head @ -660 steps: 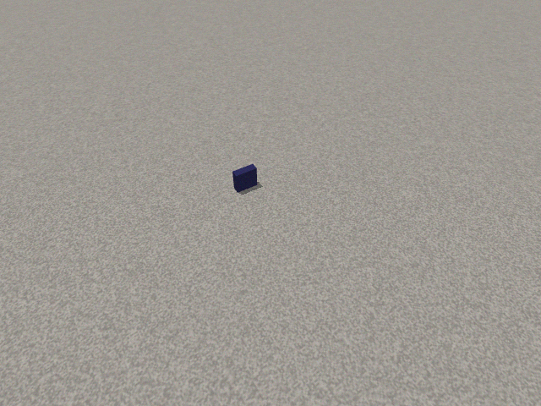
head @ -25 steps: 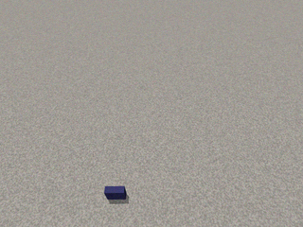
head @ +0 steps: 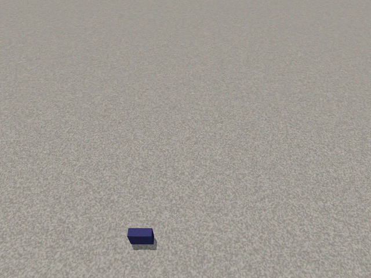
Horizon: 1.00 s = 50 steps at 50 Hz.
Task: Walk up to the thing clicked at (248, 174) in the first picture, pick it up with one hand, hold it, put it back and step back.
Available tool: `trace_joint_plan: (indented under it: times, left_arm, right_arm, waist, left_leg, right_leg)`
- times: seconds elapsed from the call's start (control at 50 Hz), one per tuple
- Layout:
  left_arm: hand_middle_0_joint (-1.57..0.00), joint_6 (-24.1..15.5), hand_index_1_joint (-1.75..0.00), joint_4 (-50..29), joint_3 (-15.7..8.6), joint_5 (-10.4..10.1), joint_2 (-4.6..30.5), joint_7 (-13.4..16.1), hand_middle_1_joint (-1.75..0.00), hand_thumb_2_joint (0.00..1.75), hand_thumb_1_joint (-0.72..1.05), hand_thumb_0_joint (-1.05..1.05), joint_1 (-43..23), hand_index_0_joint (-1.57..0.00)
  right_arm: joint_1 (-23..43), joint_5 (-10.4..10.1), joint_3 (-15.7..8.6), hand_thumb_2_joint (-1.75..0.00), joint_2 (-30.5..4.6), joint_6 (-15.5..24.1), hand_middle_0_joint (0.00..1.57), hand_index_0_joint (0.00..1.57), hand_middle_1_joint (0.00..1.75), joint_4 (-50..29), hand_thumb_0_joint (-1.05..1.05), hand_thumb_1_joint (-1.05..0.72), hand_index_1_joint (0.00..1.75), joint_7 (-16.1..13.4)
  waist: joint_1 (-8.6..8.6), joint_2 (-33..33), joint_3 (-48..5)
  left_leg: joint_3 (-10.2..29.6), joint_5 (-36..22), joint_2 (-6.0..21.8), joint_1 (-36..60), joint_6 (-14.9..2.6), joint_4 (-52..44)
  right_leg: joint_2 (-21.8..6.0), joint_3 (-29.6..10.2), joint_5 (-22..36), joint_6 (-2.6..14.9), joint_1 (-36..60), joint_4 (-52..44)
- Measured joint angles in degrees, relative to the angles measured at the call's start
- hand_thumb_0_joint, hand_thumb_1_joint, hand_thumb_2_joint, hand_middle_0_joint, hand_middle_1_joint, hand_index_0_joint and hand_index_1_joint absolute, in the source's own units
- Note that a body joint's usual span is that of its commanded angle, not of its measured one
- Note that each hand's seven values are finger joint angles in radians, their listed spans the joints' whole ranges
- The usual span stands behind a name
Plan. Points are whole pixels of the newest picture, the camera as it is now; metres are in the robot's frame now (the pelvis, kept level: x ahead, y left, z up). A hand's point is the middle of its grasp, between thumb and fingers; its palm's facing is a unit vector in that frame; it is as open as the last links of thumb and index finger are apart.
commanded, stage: walk up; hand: left
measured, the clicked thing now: (141, 236) +0.47 +0.22 -0.72
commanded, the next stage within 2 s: none
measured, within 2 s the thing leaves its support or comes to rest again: neither
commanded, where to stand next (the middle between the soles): +0.06 -0.01 m, yaw -1 degrees
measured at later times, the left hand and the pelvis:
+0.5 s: hand out of the picture +0.02 +0.25 -0.17, palm faces +0.01 -0.90 -0.44, open 7.4 cm; pelvis -0.05 -0.03 -0.03, yaw +1 degrees
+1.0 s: hand out of the picture -0.02 +0.26 -0.16, palm faces +0.06 -0.91 -0.40, open 7.4 cm; pelvis -0.04 -0.02 -0.02, yaw +6 degrees
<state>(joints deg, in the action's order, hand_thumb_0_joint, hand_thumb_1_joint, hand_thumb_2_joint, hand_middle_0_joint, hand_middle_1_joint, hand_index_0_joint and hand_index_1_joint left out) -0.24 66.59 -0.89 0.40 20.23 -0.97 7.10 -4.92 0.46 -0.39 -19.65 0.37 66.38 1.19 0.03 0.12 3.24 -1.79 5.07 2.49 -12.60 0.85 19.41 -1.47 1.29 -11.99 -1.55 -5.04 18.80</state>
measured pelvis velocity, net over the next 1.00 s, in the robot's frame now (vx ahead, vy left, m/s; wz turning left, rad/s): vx -0.04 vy -0.02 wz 0.10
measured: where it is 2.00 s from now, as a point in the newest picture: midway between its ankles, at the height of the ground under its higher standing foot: outside the picture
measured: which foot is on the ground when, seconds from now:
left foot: down 0.00-0.44, up 0.46-0.76, down 0.78-1.00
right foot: down 0.00-1.00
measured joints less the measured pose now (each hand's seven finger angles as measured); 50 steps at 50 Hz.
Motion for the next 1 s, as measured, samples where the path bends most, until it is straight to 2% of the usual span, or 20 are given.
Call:
trace_joint_plan:
  times: [0.18,0.3,0.36,0.42,0.44,0.46,0.48,0.52,0.56,0.6,0.64,0.68,0.74,0.76,0.8,0.84,0.9,0.96,1.0]
  left_arm:
    - [-0.20,-0.1,-0.30,-0.4,0.1,-0.1,-0.2,0.2,-0.30,0.90,0.91,0.00,0.2,-0.20]
    - [-0.20,1.3,-0.30,-5.0,-1.2,-0.7,1.0,0.8,-0.30,0.90,0.91,0.00,-2.0,-0.20]
    - [-0.20,2.1,-0.30,-7.5,-1.7,-0.6,2.2,0.9,-0.30,0.90,0.91,0.00,-2.7,-0.20]
    - [-0.20,2.6,-0.30,-9.6,-2.4,-0.4,2.9,0.9,-0.30,0.90,0.91,0.00,-2.3,-0.20]
    - [-0.20,2.5,-0.30,-10.3,-2.6,-0.3,3.0,0.8,-0.30,0.90,0.91,0.00,-1.6,-0.20]
    - [-0.20,2.3,-0.30,-10.9,-2.8,0.0,3.0,0.8,-0.30,0.90,0.91,0.00,-0.8,-0.20]
    - [-0.20,2.2,-0.30,-11.4,-3.0,0.4,2.5,0.9,-0.30,0.90,0.91,0.00,-0.2,-0.20]
    - [-0.20,2.4,-0.30,-12.2,-2.7,1.3,1.7,0.9,-0.30,0.90,0.91,0.00,1.1,-0.20]
    - [-0.20,2.4,-0.30,-12.4,-2.6,1.8,0.7,1.3,-0.30,0.90,0.91,0.00,1.9,-0.20]
    - [-0.20,1.9,-0.30,-12.5,-2.5,2.2,0.0,1.7,-0.30,0.90,0.90,0.00,2.3,-0.21]
    - [-0.20,0.9,-0.30,-13.2,-2.6,2.6,-0.4,1.7,-0.30,0.90,0.90,0.00,3.2,-0.21]
    - [-0.21,-0.1,-0.30,-14.5,-2.6,2.8,-0.4,1.4,-0.30,0.90,0.90,0.00,4.4,-0.21]
    - [-0.21,-1.1,-0.30,-16.4,-2.8,2.6,0.6,0.5,-0.30,0.90,0.90,0.00,6.4,-0.21]
    - [-0.21,-1.1,-0.30,-16.6,-2.8,2.4,1.0,0.2,-0.30,0.90,0.90,0.00,7.1,-0.21]
    - [-0.21,-0.5,-0.30,-16.5,-3.0,2.0,2.4,0.0,-0.30,0.90,0.90,0.00,8.4,-0.21]
    - [-0.21,0.6,-0.30,-15.0,-3.2,1.7,2.9,0.1,-0.30,0.90,0.90,0.00,9.7,-0.21]
    - [-0.20,0.4,-0.30,-13.5,-3.0,1.0,3.6,0.0,-0.30,0.90,0.90,0.01,10.2,-0.20]
    - [-0.20,-0.9,-0.30,-13.6,-2.7,0.7,3.6,-0.3,-0.30,0.90,0.91,0.01,10.0,-0.20]
    - [-0.20,-1.6,-0.30,-13.7,-2.4,0.5,3.3,-0.1,-0.30,0.90,0.91,0.01,9.4,-0.20]
  right_arm:
    - [1.3,-0.1,0.0,-0.90,0.3,-0.1,0.21,0.20,0.30,-0.6,0.00,-0.91,0.30,-0.1]
    - [3.5,-0.8,-1.5,-0.90,-0.8,-1.6,0.21,0.21,0.30,-4.3,0.00,-0.91,0.30,-0.1]
    - [4.2,-0.5,-2.4,-0.90,-1.4,-2.7,0.21,0.21,0.30,-6.6,0.00,-0.90,0.30,-0.2]
    - [4.5,0.1,-3.2,-0.90,-2.1,-3.9,0.21,0.21,0.30,-9.0,0.00,-0.90,0.30,-0.3]
    - [4.4,0.3,-3.4,-0.90,-2.4,-4.5,0.21,0.21,0.30,-9.8,0.00,-0.90,0.30,-0.3]
    - [4.5,0.4,-3.6,-0.90,-2.9,-4.9,0.21,0.21,0.30,-10.6,0.00,-0.90,0.30,-0.4]
    - [4.9,0.4,-3.9,-0.90,-3.5,-5.4,0.21,0.21,0.30,-11.3,0.00,-0.90,0.30,-0.7]
    - [4.8,0.5,-4.5,-0.90,-4.0,-6.0,0.21,0.20,0.30,-12.8,0.00,-0.91,0.30,-1.3]
    - [3.8,0.3,-4.8,-0.90,-4.4,-5.6,0.20,0.20,0.30,-14.1,0.00,-0.91,0.30,-1.3]
    - [1.8,0.1,-4.8,-0.90,-4.6,-4.8,0.20,0.20,0.30,-14.6,0.00,-0.91,0.30,-1.0]
    - [-0.9,0.6,-4.5,-0.90,-4.5,-4.3,0.20,0.20,0.30,-13.8,0.00,-0.91,0.30,-0.5]
    - [-3.7,1.2,-4.1,-0.90,-4.2,-4.4,0.20,0.20,0.30,-12.6,0.00,-0.91,0.30,0.3]
    - [-6.2,1.9,-3.5,-0.90,-3.3,-3.9,0.20,0.20,0.30,-11.1,0.00,-0.91,0.30,1.3]
    - [-6.8,2.0,-3.5,-0.90,-3.0,-3.4,0.20,0.20,0.30,-10.9,0.00,-0.91,0.30,1.4]
    - [-7.1,2.1,-3.6,-0.90,-1.8,-2.0,0.20,0.20,0.30,-10.7,0.00,-0.91,0.30,1.5]
    - [-8.4,2.2,-3.4,-0.90,-1.1,-0.6,0.21,0.21,0.30,-11.9,0.00,-0.91,0.30,1.6]
    - [-10.0,1.9,-2.9,-0.90,-0.8,0.6,0.21,0.21,0.30,-13.3,0.00,-0.90,0.30,1.2]
    - [-10.6,1.6,-2.6,-0.90,-1.6,0.7,0.21,0.21,0.30,-14.0,0.00,-0.90,0.30,0.8]
    - [-10.1,1.2,-2.5,-0.90,-2.5,-0.1,0.21,0.21,0.30,-14.3,0.00,-0.90,0.30,0.5]
  waist:
    - [-0.44,0.4,-0.2]
    - [-0.32,0.1,3.2]
    - [-0.35,-0.6,4.5]
    - [-0.30,-0.3,4.9]
    - [-0.47,0.0,4.6]
    - [-0.76,0.3,4.3]
    - [-0.88,1.1,4.9]
    - [-1.41,1.6,5.7]
    - [-1.52,2.1,6.3]
    - [-1.42,2.8,6.2]
    - [-1.53,3.1,5.2]
    - [-1.72,3.0,3.7]
    - [-2.07,1.8,2.4]
    - [-2.08,1.5,2.1]
    - [-2.39,-1.0,2.3]
    - [-1.71,-1.7,0.9]
    - [-0.20,-1.7,0.4]
    - [0.31,-1.2,0.8]
    - [0.41,-0.5,1.4]
  left_leg:
    - [0.1,0.4,0.0,0.2,0.09,0.1]
    - [0.6,1.1,-0.2,-4.2,-0.04,4.8]
    - [0.6,1.4,-0.4,-6.8,0.05,7.4]
    - [1.3,2.2,0.0,-10.0,0.36,11.3]
    - [1.4,2.7,0.1,-11.4,0.43,13.0]
    - [1.8,3.8,0.0,-13.2,-0.22,15.7]
    - [4.3,9.1,-1.0,-14.9,-0.61,20.1]
    - [8.7,19.2,-5.0,-18.2,-0.79,32.3]
    - [10.5,21.2,-7.8,-19.9,-0.58,43.2]
    - [10.4,19.7,-8.0,-18.7,-0.10,47.1]
    - [9.1,19.7,-6.4,-14.7,0.27,42.7]
    - [7.7,22.2,-4.7,-9.9,0.31,34.7]
    - [5.1,25.2,-2.9,-3.7,-0.51,22.9]
    - [4.2,23.4,-2.6,-1.8,-1.06,18.7]
    - [2.6,14.3,-3.7,1.5,-0.87,12.6]
    - [2.2,14.4,-3.6,2.1,-0.98,12.2]
    - [2.8,14.4,-2.6,4.2,-1.23,10.2]
    - [2.9,14.8,-1.6,5.4,-0.34,9.9]
    - [2.8,16.6,-1.0,5.2,0.41,12.4]
  right_leg:
    - [0.0,0.1,-0.3,0.02,0.4,-0.2]
    - [-0.3,0.4,-2.9,0.45,-5.2,7.6]
    - [-0.5,0.2,-4.9,1.59,-9.4,13.7]
    - [0.5,0.0,-10.8,3.54,-12.6,21.9]
    - [0.7,0.1,-11.3,4.32,-12.6,22.3]
    - [0.7,-0.2,-9.9,4.10,-12.7,21.6]
    - [1.0,0.0,-10.1,3.59,-13.3,22.8]
    - [0.6,-0.3,-10.2,3.36,-14.6,24.0]
    - [0.2,-0.3,-8.9,3.28,-14.7,22.5]
    - [-0.1,0.4,-7.5,3.19,-14.2,20.4]
    - [-0.6,1.5,-6.8,3.21,-13.3,18.8]
    - [-1.4,2.8,-7.0,3.37,-12.5,18.0]
    - [-2.6,4.2,-7.6,2.94,-11.6,18.1]
    - [-2.9,4.5,-7.7,2.56,-11.4,18.3]
    - [-4.2,3.2,-9.0,2.34,-11.5,20.1]
    - [-2.4,0.5,-14.6,2.43,-13.5,25.5]
    - [0.4,-1.8,-16.0,2.58,-16.3,31.2]
    - [0.3,-1.1,-13.4,2.26,-16.6,26.2]
    - [0.4,-0.5,-7.5,2.23,-14.9,19.2]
